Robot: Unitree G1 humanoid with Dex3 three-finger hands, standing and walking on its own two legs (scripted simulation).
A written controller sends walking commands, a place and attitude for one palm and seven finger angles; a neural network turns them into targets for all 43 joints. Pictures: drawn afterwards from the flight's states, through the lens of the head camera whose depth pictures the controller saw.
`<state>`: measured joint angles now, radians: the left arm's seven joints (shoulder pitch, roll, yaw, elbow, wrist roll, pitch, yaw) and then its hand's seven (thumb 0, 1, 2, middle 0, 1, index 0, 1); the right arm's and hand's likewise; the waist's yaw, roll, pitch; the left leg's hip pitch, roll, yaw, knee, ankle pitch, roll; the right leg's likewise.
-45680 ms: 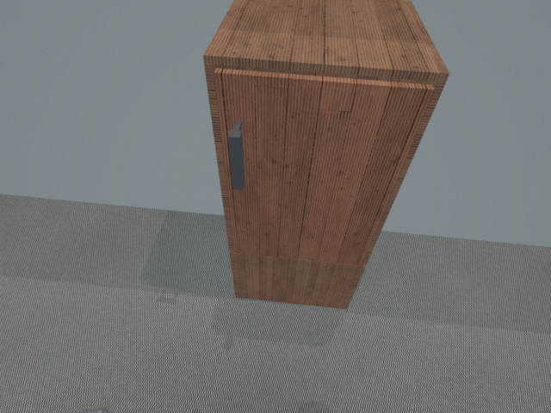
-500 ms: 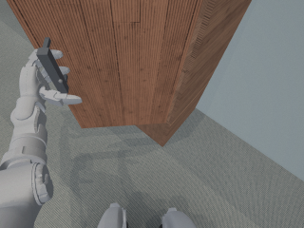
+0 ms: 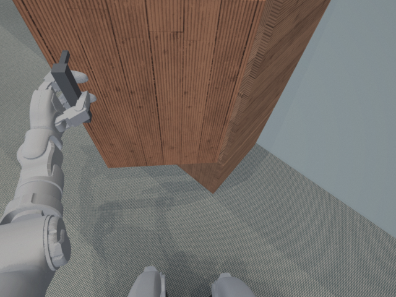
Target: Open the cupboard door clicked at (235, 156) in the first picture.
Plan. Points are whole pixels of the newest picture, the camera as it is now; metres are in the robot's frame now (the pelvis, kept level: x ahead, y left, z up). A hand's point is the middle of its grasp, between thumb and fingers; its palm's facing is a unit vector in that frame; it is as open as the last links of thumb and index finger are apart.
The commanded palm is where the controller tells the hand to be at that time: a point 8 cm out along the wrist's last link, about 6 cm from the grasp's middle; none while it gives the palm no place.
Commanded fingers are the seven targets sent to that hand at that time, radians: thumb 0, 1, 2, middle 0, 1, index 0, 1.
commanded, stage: close the thumb around the handle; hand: left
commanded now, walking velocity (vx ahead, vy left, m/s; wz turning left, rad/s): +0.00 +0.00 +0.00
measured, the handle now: (76, 88) +0.52 +0.24 +0.08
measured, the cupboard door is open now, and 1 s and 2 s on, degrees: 45 76 87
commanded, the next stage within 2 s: pull the door open along its arc in 0.06 s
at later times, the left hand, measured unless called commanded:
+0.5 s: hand (84, 125) +0.43 +0.21 +0.08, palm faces +0.06 -1.00 +0.00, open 6.0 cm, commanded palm +0.36 +0.25 +0.08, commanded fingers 0.00 0.90 0.90 -0.40 -1.35 -0.40 -1.35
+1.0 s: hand (122, 187) +0.30 +0.12 +0.08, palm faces +0.46 -0.89 +0.01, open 6.2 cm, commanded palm +0.23 +0.17 +0.08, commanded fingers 0.00 0.90 0.90 -0.40 -1.35 -0.40 -1.35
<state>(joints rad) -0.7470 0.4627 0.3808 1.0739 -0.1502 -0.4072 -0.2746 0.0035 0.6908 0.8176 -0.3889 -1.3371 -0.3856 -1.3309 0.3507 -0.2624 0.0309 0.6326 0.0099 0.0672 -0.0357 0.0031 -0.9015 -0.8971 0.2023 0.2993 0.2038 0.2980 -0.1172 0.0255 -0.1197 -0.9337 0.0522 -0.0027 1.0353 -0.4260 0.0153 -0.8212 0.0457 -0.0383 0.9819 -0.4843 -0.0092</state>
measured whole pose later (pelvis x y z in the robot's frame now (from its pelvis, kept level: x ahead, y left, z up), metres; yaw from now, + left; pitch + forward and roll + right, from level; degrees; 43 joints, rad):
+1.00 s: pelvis +0.01 -0.03 +0.02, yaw +3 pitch +9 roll +0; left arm 0.13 -0.02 -0.04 0.12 -0.01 -0.25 0.44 0.00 0.65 0.76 -0.35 -1.31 -0.35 -1.32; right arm 0.18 -0.17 0.03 0.52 -0.06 0.07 0.00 0.01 -0.90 -0.90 0.20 0.30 0.20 0.30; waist 0.00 0.03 -0.15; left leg -0.67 0.03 -0.02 0.92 -0.42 -0.02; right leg -0.57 0.03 -0.05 0.92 -0.51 -0.04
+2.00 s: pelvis +0.00 -0.03 +0.01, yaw +4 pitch +9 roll -1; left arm 0.29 -0.06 -0.26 -0.04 0.08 -0.21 0.54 -0.01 -0.45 0.32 -0.27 -0.98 -0.30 -0.98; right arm 0.21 -0.19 0.02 0.52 -0.07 0.00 0.00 0.01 -0.90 -0.90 0.20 0.30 0.20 0.30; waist 0.00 0.05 -0.14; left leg -0.71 0.02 -0.04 0.99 -0.43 -0.02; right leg -0.60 0.02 -0.07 0.98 -0.53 -0.04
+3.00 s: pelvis +0.00 -0.02 +0.00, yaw +2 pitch +10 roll -1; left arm 0.62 0.12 -0.17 -0.31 -0.09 -0.32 0.03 -0.02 -0.50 0.30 -0.19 -0.32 -0.21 -0.32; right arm 0.28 -0.22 0.02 0.38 -0.01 -0.04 0.00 0.01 -0.90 -0.90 0.20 0.30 0.20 0.30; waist 0.00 0.05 -0.13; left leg -0.79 0.02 -0.02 1.07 -0.46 -0.01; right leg -0.69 0.02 -0.05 1.06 -0.56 -0.03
